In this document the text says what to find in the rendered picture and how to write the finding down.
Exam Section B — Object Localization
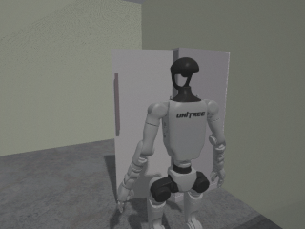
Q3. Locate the robot torso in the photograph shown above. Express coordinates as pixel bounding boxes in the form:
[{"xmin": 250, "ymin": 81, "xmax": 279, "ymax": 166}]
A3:
[{"xmin": 161, "ymin": 94, "xmax": 208, "ymax": 193}]

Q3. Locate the right robot hand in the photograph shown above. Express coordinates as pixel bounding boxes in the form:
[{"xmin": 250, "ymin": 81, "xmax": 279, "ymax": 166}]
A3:
[{"xmin": 210, "ymin": 166, "xmax": 226, "ymax": 189}]

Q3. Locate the right robot forearm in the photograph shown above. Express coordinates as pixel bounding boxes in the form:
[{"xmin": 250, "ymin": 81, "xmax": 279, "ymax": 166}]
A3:
[{"xmin": 213, "ymin": 139, "xmax": 227, "ymax": 170}]

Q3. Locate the left robot forearm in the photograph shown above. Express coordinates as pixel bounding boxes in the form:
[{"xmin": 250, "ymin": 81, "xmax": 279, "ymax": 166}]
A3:
[{"xmin": 122, "ymin": 140, "xmax": 147, "ymax": 189}]

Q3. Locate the fridge door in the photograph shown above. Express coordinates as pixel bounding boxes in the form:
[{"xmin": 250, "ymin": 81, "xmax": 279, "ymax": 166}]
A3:
[{"xmin": 111, "ymin": 49, "xmax": 173, "ymax": 199}]

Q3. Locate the handle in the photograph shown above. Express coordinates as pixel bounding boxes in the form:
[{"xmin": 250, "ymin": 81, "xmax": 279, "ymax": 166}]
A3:
[{"xmin": 114, "ymin": 73, "xmax": 120, "ymax": 131}]

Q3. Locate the left robot hand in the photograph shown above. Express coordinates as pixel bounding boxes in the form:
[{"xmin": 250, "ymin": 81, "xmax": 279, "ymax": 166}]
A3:
[{"xmin": 117, "ymin": 182, "xmax": 134, "ymax": 213}]

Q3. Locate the left robot thigh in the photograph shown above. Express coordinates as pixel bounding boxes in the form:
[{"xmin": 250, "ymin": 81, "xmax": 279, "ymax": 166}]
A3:
[{"xmin": 147, "ymin": 176, "xmax": 173, "ymax": 229}]

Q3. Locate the robot right upper arm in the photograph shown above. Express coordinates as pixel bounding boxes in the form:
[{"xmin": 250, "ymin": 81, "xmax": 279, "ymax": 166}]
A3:
[{"xmin": 202, "ymin": 99, "xmax": 225, "ymax": 146}]

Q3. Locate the robot left upper arm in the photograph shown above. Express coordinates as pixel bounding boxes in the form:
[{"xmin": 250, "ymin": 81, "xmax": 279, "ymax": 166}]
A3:
[{"xmin": 140, "ymin": 100, "xmax": 169, "ymax": 156}]

